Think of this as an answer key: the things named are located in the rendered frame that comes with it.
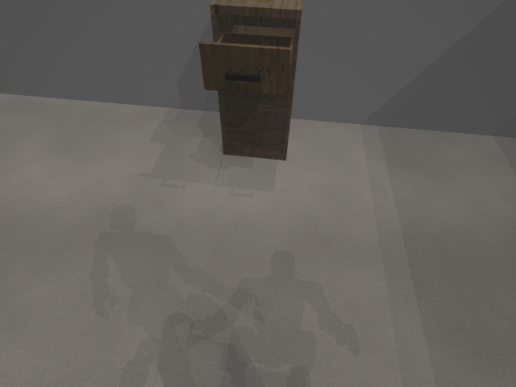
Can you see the handle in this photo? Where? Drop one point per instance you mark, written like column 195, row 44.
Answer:
column 234, row 76

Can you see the drawer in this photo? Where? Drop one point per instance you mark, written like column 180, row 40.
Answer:
column 247, row 53

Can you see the cabinet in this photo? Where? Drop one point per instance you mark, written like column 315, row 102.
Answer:
column 257, row 125

